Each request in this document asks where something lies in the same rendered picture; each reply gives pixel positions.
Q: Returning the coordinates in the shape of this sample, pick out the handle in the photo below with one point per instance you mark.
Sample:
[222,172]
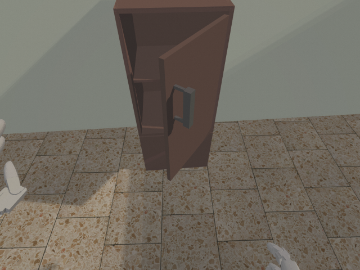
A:
[188,106]

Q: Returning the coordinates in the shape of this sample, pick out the cupboard door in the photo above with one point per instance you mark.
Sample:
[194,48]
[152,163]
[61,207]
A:
[195,63]

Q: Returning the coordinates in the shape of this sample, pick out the robot right hand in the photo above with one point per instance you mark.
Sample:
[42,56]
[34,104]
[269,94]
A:
[282,257]

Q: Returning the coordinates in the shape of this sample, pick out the robot left hand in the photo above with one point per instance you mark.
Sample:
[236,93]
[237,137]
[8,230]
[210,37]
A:
[11,195]

